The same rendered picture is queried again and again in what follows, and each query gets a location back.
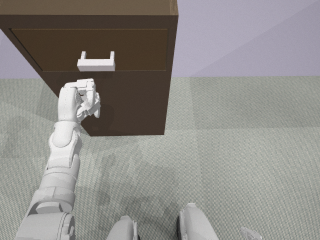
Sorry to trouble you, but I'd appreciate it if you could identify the handle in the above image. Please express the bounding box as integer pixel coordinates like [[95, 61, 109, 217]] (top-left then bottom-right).
[[77, 51, 116, 72]]

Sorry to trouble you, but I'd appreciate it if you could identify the cabinet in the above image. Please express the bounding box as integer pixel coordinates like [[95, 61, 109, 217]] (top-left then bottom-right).
[[0, 0, 179, 137]]

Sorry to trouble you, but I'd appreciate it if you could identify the robot left hand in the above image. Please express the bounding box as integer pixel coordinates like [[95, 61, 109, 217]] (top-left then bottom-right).
[[57, 78, 101, 126]]

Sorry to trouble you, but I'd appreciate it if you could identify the robot right thigh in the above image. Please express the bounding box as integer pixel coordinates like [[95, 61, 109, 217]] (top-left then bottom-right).
[[179, 207, 219, 240]]

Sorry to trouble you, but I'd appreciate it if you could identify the left robot upper arm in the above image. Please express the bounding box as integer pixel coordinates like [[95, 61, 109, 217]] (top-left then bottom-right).
[[17, 212, 76, 240]]

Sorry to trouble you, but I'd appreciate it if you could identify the left robot forearm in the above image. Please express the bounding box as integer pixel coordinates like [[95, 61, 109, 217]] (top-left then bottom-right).
[[14, 120, 83, 240]]

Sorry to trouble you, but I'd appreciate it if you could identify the robot right hand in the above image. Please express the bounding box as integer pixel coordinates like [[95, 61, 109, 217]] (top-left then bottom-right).
[[239, 227, 262, 240]]

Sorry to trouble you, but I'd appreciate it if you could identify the right robot shin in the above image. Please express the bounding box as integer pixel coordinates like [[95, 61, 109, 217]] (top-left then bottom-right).
[[181, 203, 196, 240]]

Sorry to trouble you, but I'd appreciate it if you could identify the drawer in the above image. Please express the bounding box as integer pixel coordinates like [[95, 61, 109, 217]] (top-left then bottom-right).
[[11, 28, 168, 71]]

